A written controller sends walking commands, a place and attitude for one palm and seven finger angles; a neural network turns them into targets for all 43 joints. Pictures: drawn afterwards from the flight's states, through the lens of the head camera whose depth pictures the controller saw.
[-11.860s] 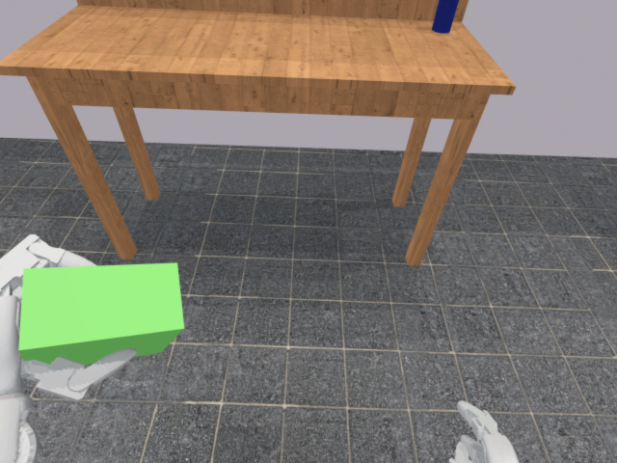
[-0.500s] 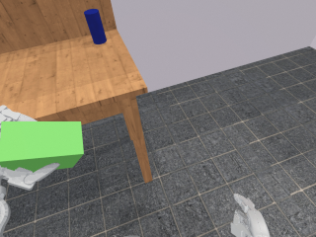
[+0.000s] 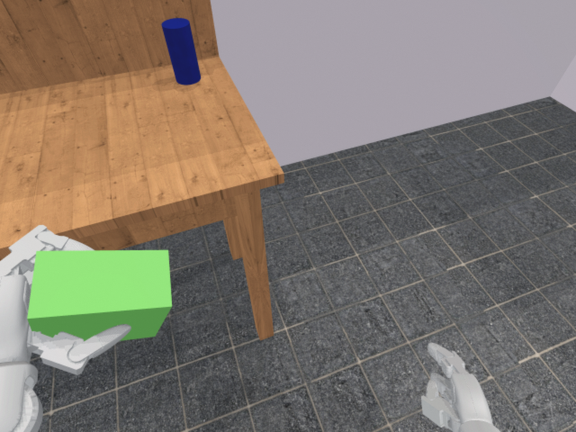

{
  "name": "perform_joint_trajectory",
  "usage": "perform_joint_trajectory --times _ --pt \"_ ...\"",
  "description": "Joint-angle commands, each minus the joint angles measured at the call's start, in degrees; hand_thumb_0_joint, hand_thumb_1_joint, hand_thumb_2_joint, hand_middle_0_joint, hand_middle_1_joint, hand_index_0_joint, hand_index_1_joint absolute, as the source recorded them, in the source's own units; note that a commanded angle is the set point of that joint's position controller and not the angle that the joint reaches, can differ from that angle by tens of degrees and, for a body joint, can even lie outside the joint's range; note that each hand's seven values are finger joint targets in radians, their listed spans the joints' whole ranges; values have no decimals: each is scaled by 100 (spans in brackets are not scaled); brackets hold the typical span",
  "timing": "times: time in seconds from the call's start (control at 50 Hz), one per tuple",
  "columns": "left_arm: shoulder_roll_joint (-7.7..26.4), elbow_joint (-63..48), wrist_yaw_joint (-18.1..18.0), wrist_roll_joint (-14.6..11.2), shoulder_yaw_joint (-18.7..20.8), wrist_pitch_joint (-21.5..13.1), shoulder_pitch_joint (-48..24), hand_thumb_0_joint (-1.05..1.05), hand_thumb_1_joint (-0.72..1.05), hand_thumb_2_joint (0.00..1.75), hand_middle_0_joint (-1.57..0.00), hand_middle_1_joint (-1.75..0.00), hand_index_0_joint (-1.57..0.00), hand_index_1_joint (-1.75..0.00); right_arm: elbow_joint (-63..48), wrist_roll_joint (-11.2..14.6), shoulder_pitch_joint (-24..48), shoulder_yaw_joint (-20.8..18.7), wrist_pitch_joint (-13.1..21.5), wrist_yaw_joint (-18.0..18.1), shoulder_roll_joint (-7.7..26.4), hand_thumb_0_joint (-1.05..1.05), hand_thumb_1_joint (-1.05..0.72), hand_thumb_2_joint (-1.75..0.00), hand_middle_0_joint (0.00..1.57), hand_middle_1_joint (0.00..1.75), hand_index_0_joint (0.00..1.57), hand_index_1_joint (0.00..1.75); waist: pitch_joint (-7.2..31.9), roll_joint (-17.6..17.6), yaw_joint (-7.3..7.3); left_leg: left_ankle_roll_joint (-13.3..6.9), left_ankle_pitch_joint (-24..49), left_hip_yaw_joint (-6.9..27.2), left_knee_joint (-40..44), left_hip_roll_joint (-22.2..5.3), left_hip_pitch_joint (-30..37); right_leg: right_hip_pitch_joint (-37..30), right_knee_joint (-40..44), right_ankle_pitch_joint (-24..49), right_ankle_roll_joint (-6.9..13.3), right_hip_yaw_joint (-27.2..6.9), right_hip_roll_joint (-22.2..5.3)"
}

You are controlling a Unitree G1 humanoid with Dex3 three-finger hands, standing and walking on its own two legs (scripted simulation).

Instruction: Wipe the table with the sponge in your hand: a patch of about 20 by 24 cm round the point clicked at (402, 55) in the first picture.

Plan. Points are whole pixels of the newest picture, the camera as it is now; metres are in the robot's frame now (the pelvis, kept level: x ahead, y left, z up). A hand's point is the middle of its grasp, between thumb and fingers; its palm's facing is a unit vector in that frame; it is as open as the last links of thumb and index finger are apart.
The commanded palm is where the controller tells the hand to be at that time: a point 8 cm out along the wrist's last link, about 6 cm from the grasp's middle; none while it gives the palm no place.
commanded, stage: come to a stop and stand still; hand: left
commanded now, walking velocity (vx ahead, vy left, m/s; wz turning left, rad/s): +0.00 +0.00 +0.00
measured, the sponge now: (124, 298) +0.23 +0.21 +0.12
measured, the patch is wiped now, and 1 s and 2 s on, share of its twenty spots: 0.05 0.05 0.05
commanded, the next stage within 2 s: look again from close up in 0.54 s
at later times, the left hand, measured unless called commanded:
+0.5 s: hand (46, 294) +0.22 +0.27 +0.15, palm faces +0.39 -0.85 -0.35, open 10.5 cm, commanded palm +0.16 +0.31 +0.17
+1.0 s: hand (110, 281) +0.25 +0.23 +0.12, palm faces +0.24 -0.89 -0.38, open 10.5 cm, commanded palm +0.18 +0.29 +0.17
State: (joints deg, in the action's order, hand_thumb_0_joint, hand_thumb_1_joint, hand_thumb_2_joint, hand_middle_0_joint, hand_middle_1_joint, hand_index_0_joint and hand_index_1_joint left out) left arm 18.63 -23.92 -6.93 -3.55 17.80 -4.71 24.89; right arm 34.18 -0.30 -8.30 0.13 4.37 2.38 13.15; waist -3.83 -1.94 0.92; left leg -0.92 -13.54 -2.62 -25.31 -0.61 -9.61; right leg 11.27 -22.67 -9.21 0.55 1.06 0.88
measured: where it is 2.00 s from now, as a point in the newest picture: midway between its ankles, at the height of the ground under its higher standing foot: outside the picture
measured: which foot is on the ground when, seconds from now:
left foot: down 0.00-1.00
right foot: down 0.00-1.00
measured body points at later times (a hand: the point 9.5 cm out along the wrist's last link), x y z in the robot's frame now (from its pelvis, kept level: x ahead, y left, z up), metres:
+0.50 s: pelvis +0.00 +0.03 +0.00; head +0.01 +0.03 +0.45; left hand +0.19 +0.32 +0.17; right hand +0.18 -0.19 -0.08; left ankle +0.00 +0.11 -0.74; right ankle +0.04 -0.11 -0.74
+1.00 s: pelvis +0.02 +0.01 +0.00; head +0.06 +0.03 +0.44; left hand +0.23 +0.28 +0.14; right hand +0.18 -0.22 -0.08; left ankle +0.00 +0.11 -0.74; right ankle +0.03 -0.11 -0.74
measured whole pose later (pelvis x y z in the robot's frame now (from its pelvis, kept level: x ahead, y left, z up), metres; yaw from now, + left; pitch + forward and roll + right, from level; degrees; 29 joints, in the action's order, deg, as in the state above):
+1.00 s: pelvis +0.02 +0.01 +0.00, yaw -1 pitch +0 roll -1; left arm 18.4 -25.3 -4.9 0.1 15.9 -11.5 26.1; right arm 32.6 -1.1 -11.6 0.9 6.5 1.2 12.1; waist -5.0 1.1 -0.9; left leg -1.9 -17.3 -3.9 -29.3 -0.6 -11.8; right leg 13.6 -26.1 -12.2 -0.2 -2.0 1.8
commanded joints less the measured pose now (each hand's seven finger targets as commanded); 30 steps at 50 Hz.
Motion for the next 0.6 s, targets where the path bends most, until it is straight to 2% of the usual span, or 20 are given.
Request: perform_joint_trajectory --times 0.0,0.02,0.04,0.06,0.1,0.12,0.14,0.16,0.26,0.3,0.32,0.34,0.4,0.42,0.46,0.52,0.54,0.58 --pt "1304 -1906 -162 -4 812 -519 -543 0 10 130 -120 -160 -120 -160 -997 -10 570 -199 282 81 611 0 -90 -90 20 30 20 30 992 -244 62 7 981 326 515 -243 79 -618 294 876 -20 -236 -314" --pt "1473 -2006 -191 -3 968 -524 -514 0 10 130 -120 -160 -120 -160 -993 -34 599 -199 275 97 629 0 -90 -90 20 30 20 30 1024 -435 66 36 1062 354 531 -241 131 -594 259 874 -8 -243 -307" --pt "1330 -2019 -193 -12 875 -547 -436 0 10 130 -120 -160 -120 -160 -1008 -38 572 -176 264 99 580 0 -90 -90 20 30 20 30 1059 -459 72 45 1126 391 552 -273 108 -669 202 921 -3 -203 -299" --pt "1334 -2008 -206 -26 897 -561 -366 0 10 130 -120 -160 -120 -160 -1035 -35 560 -176 262 94 589 0 -90 -90 20 30 20 30 1029 -460 76 63 1164 413 564 -264 48 -694 189 931 0 -181 -281" --pt "1256 -1806 -206 -49 911 -561 -160 0 10 130 -120 -160 -120 -160 -1033 -40 516 -179 241 93 577 0 -90 -90 20 30 20 30 1047 -310 66 84 1209 382 534 -250 19 -748 223 1047 4 -184 -284" --pt "1253 -1694 -200 -56 932 -551 -78 0 10 130 -120 -160 -120 -160 -1009 -53 523 -190 226 97 600 0 -90 -90 20 30 20 30 1070 -346 53 110 1223 386 558 -250 83 -689 231 1020 8 -187 -280" --pt "1108 -1613 -178 -63 818 -554 -61 0 10 130 -120 -160 -120 -160 -1008 -32 481 -182 208 85 580 0 -90 -90 20 30 20 30 997 -270 42 130 1226 402 590 -278 50 -666 211 990 -7 -143 -260" --pt "1110 -1464 -168 -60 824 -548 -30 0 10 130 -120 -160 -120 -160 -1000 -29 480 -184 189 85 594 0 -90 -90 20 30 20 30 953 -190 37 130 1113 397 624 -287 9 -629 246 936 -19 -144 -253" --pt "881 -1223 -108 -20 539 -495 -332 0 10 130 -120 -160 -120 -160 -983 16 461 -190 151 78 629 0 -90 -90 20 30 20 30 717 -109 7 142 482 430 865 -313 -150 -458 324 531 -63 -114 -176" --pt "896 -1282 -105 13 488 -505 -575 0 10 130 -120 -160 -120 -160 -997 15 496 -183 157 81 639 0 -90 -90 20 30 20 30 659 -68 16 139 245 475 960 -315 -217 -438 325 410 -73 -115 -151" --pt "1050 -1378 -119 27 585 -509 -726 0 10 130 -120 -160 -120 -160 -986 6 545 -187 157 99 637 0 -90 -90 20 30 20 30 697 -189 21 146 188 472 1001 -305 -160 -405 305 367 -82 -135 -134" --pt "942 -1466 -117 38 486 -538 -778 0 10 130 -120 -160 -120 -160 -1008 14 516 -175 162 107 608 0 -90 -90 20 30 20 30 713 -271 34 149 108 521 1053 -333 -197 -469 239 348 -79 -108 -132" --pt "1051 -1619 -162 77 575 -582 -857 0 10 130 -120 -160 -120 -160 -1038 -10 542 -175 185 111 611 0 -90 -90 20 30 20 30 710 -310 72 130 -60 577 1096 -330 -391 -664 165 400 -70 -116 -134" --pt "1199 -1760 -186 86 686 -592 -911 0 10 130 -120 -160 -120 -160 -1024 -24 582 -179 191 117 636 0 -90 -90 20 30 20 30 744 -527 74 164 -39 596 1094 -313 -350 -633 130 388 -52 -129 -131" --pt "1112 -1718 -198 83 675 -632 -680 0 10 130 -120 -160 -120 -160 -1044 -37 546 -166 201 108 584 0 -90 -90 20 30 20 30 755 -480 91 169 93 600 1034 -328 -416 -740 94 522 -31 -118 -160" --pt "1185 -1587 -209 54 835 -633 -344 0 10 130 -120 -160 -120 -160 -1023 -60 515 -199 190 93 611 0 -90 -90 20 30 20 30 844 -307 94 217 432 524 870 -242 -365 -767 160 656 -4 -132 -193" --pt "1032 -1565 -193 37 732 -638 -252 0 10 130 -120 -160 -120 -160 -1029 -43 482 -188 179 83 563 0 -90 -90 20 30 20 30 866 -279 81 226 537 505 832 -253 -334 -764 153 689 -3 -118 -210" --pt "1024 -1435 -181 10 767 -627 -91 0 10 130 -120 -160 -120 -160 -1024 -38 455 -205 167 72 588 0 -90 -90 20 30 20 30 903 -112 67 212 731 444 730 -231 -299 -748 203 822 -6 -132 -232"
